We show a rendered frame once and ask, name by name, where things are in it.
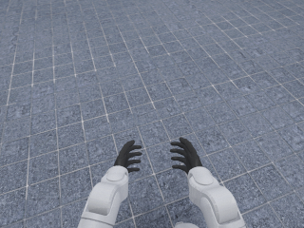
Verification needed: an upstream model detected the robot right hand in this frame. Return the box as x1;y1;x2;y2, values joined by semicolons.
170;137;203;175

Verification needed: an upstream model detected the left robot forearm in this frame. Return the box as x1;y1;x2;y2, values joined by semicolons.
77;165;129;228

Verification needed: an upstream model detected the right robot forearm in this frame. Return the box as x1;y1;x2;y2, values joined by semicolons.
187;166;246;228

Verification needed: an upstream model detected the robot left hand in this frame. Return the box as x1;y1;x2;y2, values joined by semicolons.
113;140;143;173

